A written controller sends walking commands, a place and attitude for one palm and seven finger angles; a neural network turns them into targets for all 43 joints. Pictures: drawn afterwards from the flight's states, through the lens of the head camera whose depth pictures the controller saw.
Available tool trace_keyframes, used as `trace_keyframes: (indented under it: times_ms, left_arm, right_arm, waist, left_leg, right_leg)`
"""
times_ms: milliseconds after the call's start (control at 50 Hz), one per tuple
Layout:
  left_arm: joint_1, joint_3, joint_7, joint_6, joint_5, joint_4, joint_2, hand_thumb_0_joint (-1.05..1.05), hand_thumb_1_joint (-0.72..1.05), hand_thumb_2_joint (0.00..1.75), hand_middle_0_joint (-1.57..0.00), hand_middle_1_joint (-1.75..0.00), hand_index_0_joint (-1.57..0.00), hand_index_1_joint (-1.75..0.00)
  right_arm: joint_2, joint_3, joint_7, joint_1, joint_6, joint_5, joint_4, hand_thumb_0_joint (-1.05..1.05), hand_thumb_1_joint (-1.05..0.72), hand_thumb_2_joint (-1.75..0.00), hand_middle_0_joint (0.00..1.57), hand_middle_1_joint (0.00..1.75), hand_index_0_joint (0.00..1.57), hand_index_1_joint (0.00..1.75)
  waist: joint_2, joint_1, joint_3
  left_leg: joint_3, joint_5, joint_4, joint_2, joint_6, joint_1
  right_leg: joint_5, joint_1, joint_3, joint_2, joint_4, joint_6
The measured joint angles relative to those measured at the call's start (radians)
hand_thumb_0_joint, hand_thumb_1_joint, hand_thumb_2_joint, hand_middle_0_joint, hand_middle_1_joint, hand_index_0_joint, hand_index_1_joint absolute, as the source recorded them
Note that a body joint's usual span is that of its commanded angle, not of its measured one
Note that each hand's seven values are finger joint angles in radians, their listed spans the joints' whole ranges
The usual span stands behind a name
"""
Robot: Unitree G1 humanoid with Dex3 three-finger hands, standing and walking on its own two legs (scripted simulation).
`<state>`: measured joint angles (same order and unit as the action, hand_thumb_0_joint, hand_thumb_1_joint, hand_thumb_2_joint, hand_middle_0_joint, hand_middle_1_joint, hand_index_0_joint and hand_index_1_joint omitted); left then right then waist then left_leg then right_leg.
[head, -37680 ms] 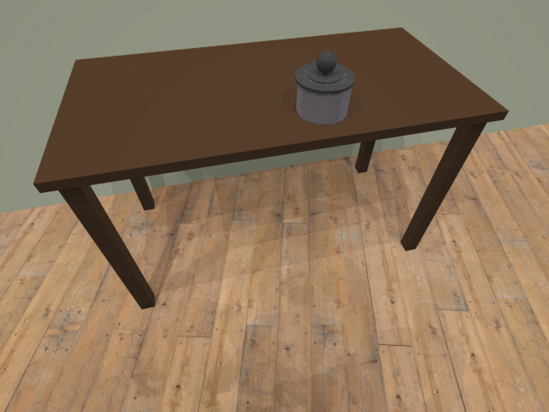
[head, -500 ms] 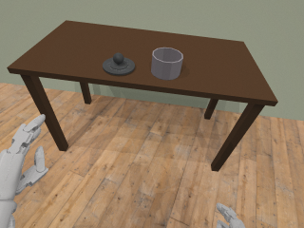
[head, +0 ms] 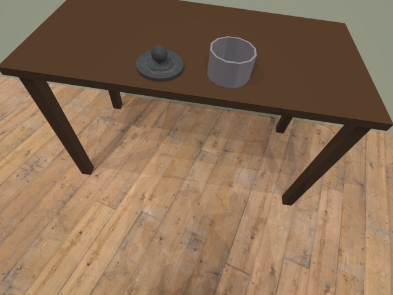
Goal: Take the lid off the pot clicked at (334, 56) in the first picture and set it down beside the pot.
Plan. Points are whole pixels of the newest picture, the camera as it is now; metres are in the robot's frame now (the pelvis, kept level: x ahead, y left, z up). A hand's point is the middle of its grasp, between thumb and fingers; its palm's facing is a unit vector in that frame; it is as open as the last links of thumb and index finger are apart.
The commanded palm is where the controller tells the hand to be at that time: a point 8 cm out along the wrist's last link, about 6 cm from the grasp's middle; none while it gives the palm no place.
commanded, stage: stop stepping back and stand still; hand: left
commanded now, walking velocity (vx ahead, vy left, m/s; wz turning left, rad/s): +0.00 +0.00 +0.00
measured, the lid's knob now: (159, 53) +0.79 +0.14 +0.01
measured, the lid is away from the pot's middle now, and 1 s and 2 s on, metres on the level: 0.23 0.23 0.23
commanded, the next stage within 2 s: let the arm hang, fingers relaxed in 0.50 s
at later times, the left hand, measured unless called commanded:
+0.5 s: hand out of the picture +0.11 +0.16 -0.17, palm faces +0.00 -0.98 -0.19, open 7.4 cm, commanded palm none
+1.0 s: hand out of the picture +0.06 +0.17 -0.17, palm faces +0.01 -0.98 -0.20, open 7.3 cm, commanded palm none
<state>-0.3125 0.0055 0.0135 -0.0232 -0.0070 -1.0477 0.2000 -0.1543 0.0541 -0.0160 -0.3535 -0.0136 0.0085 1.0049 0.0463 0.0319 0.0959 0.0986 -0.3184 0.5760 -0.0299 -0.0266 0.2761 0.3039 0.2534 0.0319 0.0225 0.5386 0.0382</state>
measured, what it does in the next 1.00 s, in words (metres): stands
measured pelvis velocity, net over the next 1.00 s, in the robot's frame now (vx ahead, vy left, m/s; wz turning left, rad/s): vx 0.04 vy -0.01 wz -0.01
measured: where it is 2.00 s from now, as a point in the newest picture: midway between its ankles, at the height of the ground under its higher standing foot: outside the picture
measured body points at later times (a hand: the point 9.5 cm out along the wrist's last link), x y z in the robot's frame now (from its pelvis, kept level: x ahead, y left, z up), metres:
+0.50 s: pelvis +0.04 -0.01 +0.00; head +0.06 +0.00 +0.45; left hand +0.11 +0.22 -0.15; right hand +0.06 -0.24 -0.15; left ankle -0.01 +0.10 -0.73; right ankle -0.01 -0.15 -0.73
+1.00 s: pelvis +0.04 -0.01 +0.01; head +0.07 +0.00 +0.45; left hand +0.06 +0.22 -0.16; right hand +0.03 -0.23 -0.15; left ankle -0.01 +0.10 -0.73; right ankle -0.01 -0.15 -0.73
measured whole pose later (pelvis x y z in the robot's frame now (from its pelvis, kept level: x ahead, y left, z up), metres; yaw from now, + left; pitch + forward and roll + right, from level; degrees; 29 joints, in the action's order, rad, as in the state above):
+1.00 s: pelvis +0.04 -0.01 +0.01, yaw -1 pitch -1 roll +0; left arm -0.23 0.03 0.04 0.00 -0.01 -1.09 0.17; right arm -0.11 0.07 -0.03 -0.27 -0.01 0.01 1.09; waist 0.02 0.02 0.09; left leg 0.11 -0.33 0.47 -0.04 -0.01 0.12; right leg 0.31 0.11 0.04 0.01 0.44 0.03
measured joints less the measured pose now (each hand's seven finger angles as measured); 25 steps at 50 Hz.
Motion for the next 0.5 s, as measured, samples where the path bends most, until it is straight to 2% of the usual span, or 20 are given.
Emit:
trace_keyframes:
  times_ms: [100, 280, 500]
  left_arm:
    - [0.067, 0.006, 0.01, 0.01, 0.002, -0.014, -0.014, 0.0, 0.92, 0.9, -0.2, -0.3, -0.2, -0.3]
    - [0.149, 0.021, 0.025, 0.028, -0.005, 0.007, -0.028, 0.0, 0.92, 0.9, -0.2, -0.3, -0.2, -0.3]
    - [0.154, 0.026, 0.021, 0.026, -0.004, 0.009, -0.037, 0.0, 0.91, 0.9, -0.2, -0.3, -0.2, -0.3]
  right_arm:
    - [0.041, -0.006, -0.007, 0.06, 0.012, -0.002, 0.018, 0.01, -0.91, -0.9, 0.2, 0.29, 0.2, 0.3]
    - [0.013, 0.018, -0.004, 0.12, 0.004, 0.002, 0.051, 0.02, -0.94, -0.9, 0.21, 0.29, 0.21, 0.3]
    - [0.012, 0.017, -0.006, 0.127, 0.007, 0.005, 0.055, 0.0, -0.92, -0.9, 0.2, 0.29, 0.2, 0.3]
  waist:
    - [-0.02, -0.007, 0.014]
    - [-0.044, -0.004, -0.008]
    - [-0.034, -0.002, -0.019]
  left_leg:
    - [0.004, 0.008, -0.046, 0.007, -0.001, -0.053]
    - [0.002, -0.007, -0.066, 0.002, 0.012, -0.107]
    - [0.006, -0.021, -0.078, -0.008, 0.021, -0.137]
  right_leg:
    - [-0.001, -0.046, 0.002, 0.006, -0.032, -0.001]
    - [0.016, -0.099, -0.001, 0.0, -0.049, -0.008]
    - [0.027, -0.127, 0.003, -0.01, -0.064, -0.014]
